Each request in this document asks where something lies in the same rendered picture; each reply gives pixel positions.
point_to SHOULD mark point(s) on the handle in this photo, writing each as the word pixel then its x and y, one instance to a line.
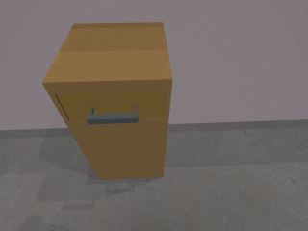
pixel 116 118

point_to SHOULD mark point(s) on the cabinet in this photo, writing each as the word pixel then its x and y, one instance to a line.
pixel 116 57

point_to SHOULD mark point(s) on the drawer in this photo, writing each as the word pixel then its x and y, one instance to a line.
pixel 149 103

